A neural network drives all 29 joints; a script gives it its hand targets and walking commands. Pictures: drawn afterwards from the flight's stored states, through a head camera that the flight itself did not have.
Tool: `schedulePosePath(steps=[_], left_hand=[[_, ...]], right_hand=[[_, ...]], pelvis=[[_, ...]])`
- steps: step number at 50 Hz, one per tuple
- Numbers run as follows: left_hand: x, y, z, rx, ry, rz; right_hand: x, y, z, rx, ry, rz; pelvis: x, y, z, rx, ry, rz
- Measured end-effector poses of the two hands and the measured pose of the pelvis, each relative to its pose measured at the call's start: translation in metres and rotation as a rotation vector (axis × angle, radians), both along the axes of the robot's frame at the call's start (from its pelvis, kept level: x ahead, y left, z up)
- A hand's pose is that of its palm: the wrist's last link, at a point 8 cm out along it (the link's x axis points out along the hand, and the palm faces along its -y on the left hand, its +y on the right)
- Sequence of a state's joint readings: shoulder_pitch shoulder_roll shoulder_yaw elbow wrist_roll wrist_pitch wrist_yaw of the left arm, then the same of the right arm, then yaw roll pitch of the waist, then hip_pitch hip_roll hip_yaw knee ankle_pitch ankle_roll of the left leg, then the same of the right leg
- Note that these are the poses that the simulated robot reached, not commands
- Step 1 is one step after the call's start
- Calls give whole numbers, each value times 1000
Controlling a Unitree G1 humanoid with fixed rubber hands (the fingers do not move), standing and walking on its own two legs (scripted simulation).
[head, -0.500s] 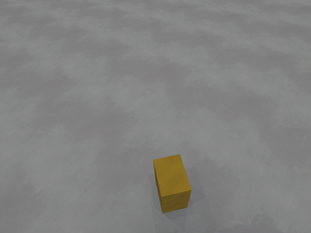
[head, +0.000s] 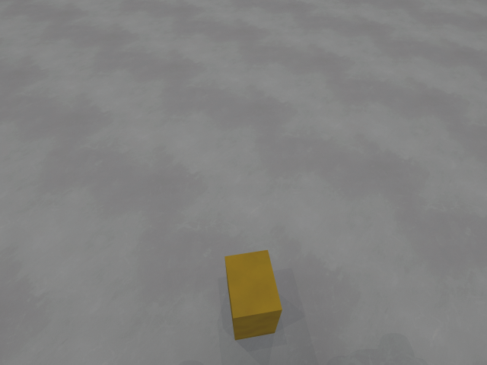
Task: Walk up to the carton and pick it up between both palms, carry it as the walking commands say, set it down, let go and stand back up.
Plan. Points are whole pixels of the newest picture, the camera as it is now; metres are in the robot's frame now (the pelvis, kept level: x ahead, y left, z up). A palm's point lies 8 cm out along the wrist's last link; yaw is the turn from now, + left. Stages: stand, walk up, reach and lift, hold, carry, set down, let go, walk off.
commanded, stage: walk up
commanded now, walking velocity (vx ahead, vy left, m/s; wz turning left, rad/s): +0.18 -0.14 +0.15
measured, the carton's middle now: (250, 296) +0.45 -0.02 -0.64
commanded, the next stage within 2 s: none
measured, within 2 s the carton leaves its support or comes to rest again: neither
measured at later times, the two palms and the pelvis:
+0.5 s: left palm out of the picture +0.02 +0.24 -0.15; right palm (402, 355) +0.16 -0.27 -0.14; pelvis +0.03 -0.03 -0.01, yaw +4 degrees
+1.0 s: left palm out of the picture +0.05 +0.22 -0.15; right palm out of the picture +0.08 -0.24 -0.15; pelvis +0.05 -0.01 +0.00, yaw +3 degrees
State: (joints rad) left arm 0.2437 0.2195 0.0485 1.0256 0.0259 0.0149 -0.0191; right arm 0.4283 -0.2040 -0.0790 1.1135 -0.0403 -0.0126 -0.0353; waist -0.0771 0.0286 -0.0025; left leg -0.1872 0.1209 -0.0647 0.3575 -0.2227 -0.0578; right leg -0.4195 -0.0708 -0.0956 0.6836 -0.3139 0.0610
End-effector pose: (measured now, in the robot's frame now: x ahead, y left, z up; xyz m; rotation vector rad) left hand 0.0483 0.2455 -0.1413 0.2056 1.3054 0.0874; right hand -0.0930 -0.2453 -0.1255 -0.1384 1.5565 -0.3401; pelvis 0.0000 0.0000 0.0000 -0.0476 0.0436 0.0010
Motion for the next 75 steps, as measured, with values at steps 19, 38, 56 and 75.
schedulePosePath(steps=[19, 38, 56, 75], left_hand=[[-5, -44, 8, 121, -2, 175], [-18, -6, -17, 2, 77, 159], [9, -31, -7, 11, 49, 147], [13, -50, -8, 36, 48, 168]], right_hand=[[215, -49, -24, 82, -298, 237], [223, 17, -13, 48, -351, 266], [170, -9, -20, 46, -205, 159], [186, -41, -23, 24, -210, 164]], pelvis=[[32, -49, -7, 67, -18, 39], [41, 1, -11, 59, -42, 56], [59, -17, -5, 44, -50, 48], [67, -45, -9, 41, -42, 45]])
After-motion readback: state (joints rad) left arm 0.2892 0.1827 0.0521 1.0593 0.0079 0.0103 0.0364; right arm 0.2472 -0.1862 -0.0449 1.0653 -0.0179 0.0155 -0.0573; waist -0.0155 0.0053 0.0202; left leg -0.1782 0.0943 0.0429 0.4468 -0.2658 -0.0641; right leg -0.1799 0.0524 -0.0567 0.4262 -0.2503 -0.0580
